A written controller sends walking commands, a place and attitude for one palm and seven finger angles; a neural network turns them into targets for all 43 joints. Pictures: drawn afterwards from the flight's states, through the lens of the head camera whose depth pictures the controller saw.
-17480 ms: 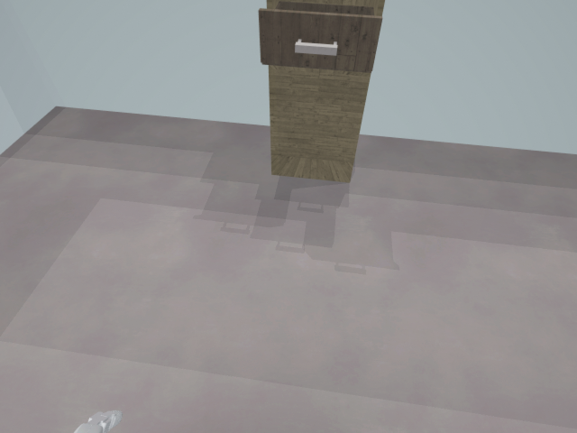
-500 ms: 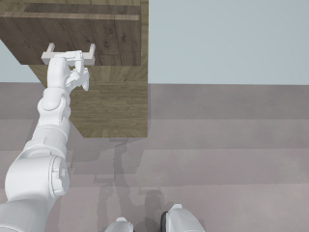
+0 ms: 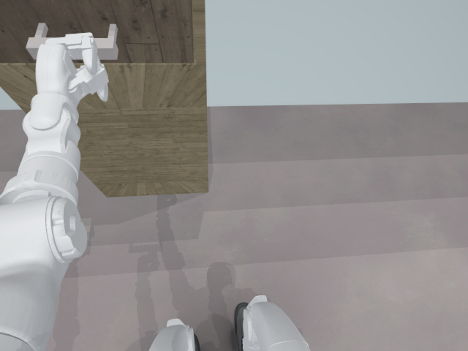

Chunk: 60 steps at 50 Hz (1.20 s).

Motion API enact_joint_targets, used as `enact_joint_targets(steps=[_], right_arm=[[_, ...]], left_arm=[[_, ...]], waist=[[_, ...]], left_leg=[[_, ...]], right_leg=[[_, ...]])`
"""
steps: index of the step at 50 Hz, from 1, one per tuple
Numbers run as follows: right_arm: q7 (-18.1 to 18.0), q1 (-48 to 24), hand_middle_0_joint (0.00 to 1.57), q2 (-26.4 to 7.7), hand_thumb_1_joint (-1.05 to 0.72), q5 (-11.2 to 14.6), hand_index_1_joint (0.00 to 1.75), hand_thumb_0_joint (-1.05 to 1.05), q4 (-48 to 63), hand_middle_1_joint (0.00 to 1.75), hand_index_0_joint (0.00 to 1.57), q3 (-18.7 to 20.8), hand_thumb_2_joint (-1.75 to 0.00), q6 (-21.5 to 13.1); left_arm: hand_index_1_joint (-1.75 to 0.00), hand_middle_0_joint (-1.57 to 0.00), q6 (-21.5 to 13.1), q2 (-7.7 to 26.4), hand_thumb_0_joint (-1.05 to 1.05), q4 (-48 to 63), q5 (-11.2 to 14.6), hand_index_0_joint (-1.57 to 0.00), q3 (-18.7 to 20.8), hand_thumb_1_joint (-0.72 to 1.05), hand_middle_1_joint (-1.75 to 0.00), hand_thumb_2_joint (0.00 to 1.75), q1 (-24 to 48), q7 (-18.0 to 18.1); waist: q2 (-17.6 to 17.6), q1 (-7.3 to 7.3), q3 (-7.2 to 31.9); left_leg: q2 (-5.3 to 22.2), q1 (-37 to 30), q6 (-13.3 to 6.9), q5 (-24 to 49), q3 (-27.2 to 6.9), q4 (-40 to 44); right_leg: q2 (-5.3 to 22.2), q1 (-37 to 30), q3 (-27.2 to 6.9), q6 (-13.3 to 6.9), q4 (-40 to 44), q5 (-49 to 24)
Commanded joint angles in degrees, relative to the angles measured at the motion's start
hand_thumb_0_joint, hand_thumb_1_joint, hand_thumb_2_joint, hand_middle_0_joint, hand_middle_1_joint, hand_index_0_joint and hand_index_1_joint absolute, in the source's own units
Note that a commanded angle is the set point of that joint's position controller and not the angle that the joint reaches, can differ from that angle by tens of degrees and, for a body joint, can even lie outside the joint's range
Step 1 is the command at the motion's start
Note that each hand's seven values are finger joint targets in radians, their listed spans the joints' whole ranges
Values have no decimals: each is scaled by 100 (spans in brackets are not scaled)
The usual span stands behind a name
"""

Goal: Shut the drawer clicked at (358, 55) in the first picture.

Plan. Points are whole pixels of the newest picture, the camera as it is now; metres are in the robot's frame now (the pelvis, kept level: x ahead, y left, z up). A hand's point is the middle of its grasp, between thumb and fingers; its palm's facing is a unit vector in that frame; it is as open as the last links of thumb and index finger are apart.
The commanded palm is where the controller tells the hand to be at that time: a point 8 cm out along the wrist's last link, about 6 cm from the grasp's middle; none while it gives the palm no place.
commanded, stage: push the drawer shut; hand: left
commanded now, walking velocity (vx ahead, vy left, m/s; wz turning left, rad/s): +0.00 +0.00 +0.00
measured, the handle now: (76, 39) +0.63 +0.19 +0.09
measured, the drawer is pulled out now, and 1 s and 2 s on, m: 0.00 0.00 0.00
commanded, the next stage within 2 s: pull the fist back off the drawer in 0.28 s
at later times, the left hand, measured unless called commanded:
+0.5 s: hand (99, 71) +0.55 +0.15 +0.09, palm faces -0.03 -1.00 -0.05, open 2.8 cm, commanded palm +0.57 +0.17 +0.09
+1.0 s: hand (104, 74) +0.54 +0.14 +0.09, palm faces -0.04 -1.00 -0.05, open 2.9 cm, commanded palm +0.51 +0.18 +0.09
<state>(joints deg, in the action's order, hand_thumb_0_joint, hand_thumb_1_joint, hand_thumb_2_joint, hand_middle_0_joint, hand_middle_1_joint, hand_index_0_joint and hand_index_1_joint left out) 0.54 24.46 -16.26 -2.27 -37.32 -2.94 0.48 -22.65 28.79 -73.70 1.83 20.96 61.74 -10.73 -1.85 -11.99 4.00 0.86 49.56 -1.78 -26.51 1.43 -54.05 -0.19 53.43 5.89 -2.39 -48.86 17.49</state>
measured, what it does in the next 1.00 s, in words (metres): stands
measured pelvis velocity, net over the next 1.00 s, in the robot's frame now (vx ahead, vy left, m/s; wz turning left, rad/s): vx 0.00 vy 0.01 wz -0.01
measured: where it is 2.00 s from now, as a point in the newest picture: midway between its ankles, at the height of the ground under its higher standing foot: outside the picture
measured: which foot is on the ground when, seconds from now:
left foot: down 0.00-1.00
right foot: down 0.00-1.00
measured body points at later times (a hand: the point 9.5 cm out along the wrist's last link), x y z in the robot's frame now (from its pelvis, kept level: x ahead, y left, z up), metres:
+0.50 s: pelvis -0.02 +0.01 -0.01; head +0.14 +0.03 +0.41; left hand +0.54 +0.20 +0.10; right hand -0.06 -0.25 -0.11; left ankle -0.02 +0.10 -0.68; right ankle +0.05 -0.10 -0.68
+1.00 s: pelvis +0.00 +0.01 +0.00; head +0.14 +0.02 +0.43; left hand +0.54 +0.19 +0.10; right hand -0.04 -0.25 -0.11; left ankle -0.02 +0.10 -0.68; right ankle +0.05 -0.10 -0.68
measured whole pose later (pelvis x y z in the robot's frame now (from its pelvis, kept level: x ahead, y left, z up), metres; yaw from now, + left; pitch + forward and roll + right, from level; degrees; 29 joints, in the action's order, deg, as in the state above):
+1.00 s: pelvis +0.00 +0.01 +0.00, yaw +0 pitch +22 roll -2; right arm 2.0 26.2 -16.2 -2.7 -35.6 -3.5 0.8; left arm -20.5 28.1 -71.2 2.0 19.0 61.2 -8.2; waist -1.9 -12.5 4.6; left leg 0.9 50.7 -2.2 -26.6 1.5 -55.1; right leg -0.4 54.2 5.6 -2.0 -49.0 17.0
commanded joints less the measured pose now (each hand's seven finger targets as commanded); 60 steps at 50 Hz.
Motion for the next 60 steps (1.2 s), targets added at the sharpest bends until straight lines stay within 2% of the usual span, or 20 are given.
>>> enact_joint_targets(steps=[1, 5, 9, 12, 16, 19, 22, 26, 34, 38, 41, 43, 45, 48, 49, 52, 56, 57, 59, 60], right_arm=[[-64, 1231, 20, -1036, -90, -7, 30, 0, 145, 30, 20, 345, -90, -1], [-45, 1270, 20, -1030, -90, -42, 30, 0, 59, 30, 20, 333, -90, -31], [-45, 1274, 20, -1075, -90, -58, 30, 0, -4, 30, 20, 287, -90, -61], [-62, 1312, 20, -1101, -90, -73, 30, 0, -3, 30, 20, 267, -90, -119], [-76, 1304, 20, -1130, -90, -78, 30, 0, -66, 30, 20, 237, -90, -202], [-108, 1306, 20, -1193, -90, -68, 30, 0, -96, 30, 20, 223, -90, -261], [-82, 1346, 20, -1176, -90, -95, 30, 0, -88, 30, 20, 217, -90, -307], [-68, 1387, 20, -1192, -90, -116, 30, 0, -58, 30, 20, 218, -90, -310], [15, 1380, 20, -1162, -90, -117, 30, 0, 103, 30, 20, 224, -90, -237], [51, 1385, 20, -1141, -90, -118, 30, 0, 189, 30, 20, 269, -90, -177], [80, 1343, 20, -1104, -90, -88, 30, 0, 250, 30, 20, 266, -90, -125], [74, 1307, 20, -1144, -90, -61, 30, 0, 279, 30, 20, 292, -90, -81], [70, 1282, 20, -1096, -90, -30, 30, 0, 358, 30, 20, 306, -90, -49], [95, 1245, 20, -1052, -90, -14, 30, 0, 421, 30, 20, 344, -90, 2], [107, 1213, 20, -1024, -90, 6, 30, 0, 460, 30, 20, 356, -90, 25], [98, 1170, 20, -1004, -90, 38, 30, 0, 455, 30, 20, 369, -90, 88], [60, 1129, 20, -994, -90, 46, 30, 0, 541, 30, 20, 405, -90, 144], [65, 1083, 20, -932, -90, 60, 30, 0, 555, 30, 20, 393, -90, 150], [77, 1050, 20, -903, -90, 61, 30, 0, 544, 30, 20, 409, -90, 167], [82, 1033, 20, -909, -90, 72, 30, 0, 629, 30, 20, 445, -90, 185]], left_arm=[[-160, -140, -196, 1396, 0, 1303, 2, -140, 98, 90, -160, 90, 3629, 196], [-160, -140, -181, 1137, 0, 1315, -26, -140, -153, 90, -160, 90, 3984, 239], [-160, -140, -128, 1148, 0, 1060, -42, -140, -220, 90, -160, 90, 4204, 306], [-160, -140, -152, 1210, 0, 1217, -56, -140, -258, 90, -160, 90, 4507, 320], [-160, -140, -116, 904, 0, 1112, -20, -140, -510, 90, -160, 90, 4632, 346], [-160, -140, -49, 988, 0, 1024, -3, -140, -459, 90, -160, 90, 4657, 419], [-160, -140, -30, 766, 0, 1008, -29, -140, -597, 90, -160, 90, 4694, 449], [-160, -140, -16, 939, 0, 938, -93, -140, -488, 90, -160, 90, 4660, 485], [-160, -140, -13, 1075, 0, 801, -172, -140, -328, 90, -160, 90, 4313, 454], [-160, -140, -86, 1065, 0, 1092, -117, -140, -228, 90, -160, 90, 3907, 404], [-160, -140, -53, 704, 0, 1076, -48, -140, -450, 90, -160, 90, 3576, 350], [-160, -140, -35, 1093, 0, 1101, -20, -140, -92, 90, -160, 90, 3273, 348], [-160, -140, -27, 1028, 0, 1225, 19, -140, -82, 90, -160, 90, 2993, 331], [-160, -140, -109, 878, 0, 1551, 77, -140, -120, 90, -160, 90, 2548, 247], [-160, -140, -98, 693, 0, 1528, 120, -140, -193, 90, -160, 90, 2243, 223], [-160, -140, -103, 718, 0, 1614, 182, -140, -149, 90, -160, 90, 2209, 229], [-160, -140, -259, 1364, 0, 2038, 167, -140, 430, 90, -160, 90, 1979, 323], [-160, -140, -312, 1141, 0, 2170, 163, -140, 228, 90, -160, 90, 2034, 313], [-160, -140, -383, 1186, 0, 2196, 136, -140, 298, 90, -160, 90, 1816, 297], [-160, -140, -413, 1321, 0, 2475, 179, -140, 476, 90, -160, 90, 1432, 282]], waist=[[-543, -519, 2808], [-898, -637, 2850], [-917, -742, 2590], [-1028, -778, 2864], [-1175, -900, 2613], [-933, -952, 2584], [-1098, -942, 2643], [-983, -917, 2661], [-914, -733, 2540], [-981, -553, 2900], [-765, -559, 2670], [-620, -410, 2597], [-501, -321, 2703], [-719, -141, 2902], [-583, -115, 2882], [-364, -141, 2663], [-343, 104, 2956], [-503, 64, 3010], [-508, 126, 2965], [-489, 307, 3230]], left_leg=[[-19, -1183, -41, 1736, -470, 539], [10, -1463, 1, 1720, -584, 517], [21, -1336, -9, 1394, -643, 512], [28, -1447, -6, 1327, -691, 507], [70, -1594, 19, 1194, -810, 560], [83, -1384, -16, 832, -826, 590], [65, -1508, 17, 817, -866, 602], [52, -1362, 5, 699, -879, 574], [10, -1100, 5, 529, -815, 570], [29, -1469, 38, 1035, -810, 570], [30, -1407, 15, 1012, -773, 628], [19, -1186, -7, 929, -665, 652], [-2, -1146, -27, 1098, -566, 682], [15, -1559, 34, 1630, -560, 721], [13, -1584, 24, 1735, -514, 721], [-1, -1396, -8, 1805, -397, 746], [-44, -1282, -22, 2149, -275, 728], [-56, -1406, -2, 2321, -266, 735], [-38, -1482, 13, 2527, -260, 715], [-34, -1630, 25, 2806, -258, 751]], right_leg=[[-103, -1661, -603, 138, 463, -1072], [-104, -1277, -522, 132, 464, -817], [-111, -974, -492, 134, 505, -426], [-115, -952, -480, 132, 466, -341], [-108, -517, -396, 126, 452, -163], [-102, -487, -403, 163, 476, 67], [-90, -379, -371, 141, 434, 57], [-85, -421, -378, 131, 404, 114], [-96, -615, -424, 90, 404, 208], [-105, -814, -405, 71, 377, -109], [-120, -884, -402, 80, 425, -137], [-120, -1137, -454, 78, 487, -105], [-124, -1457, -496, 79, 513, -305], [-131, -1565, -442, 55, 434, -738], [-143, -1662, -451, 63, 456, -869], [-149, -1907, -504, 88, 510, -1150], [-141, -2532, -605, 64, 411, -1758], [-131, -2565, -608, 71, 385, -1945], [-126, -2596, -593, 65, 357, -2110], [-127, -2859, -597, 53, 332, -2341]])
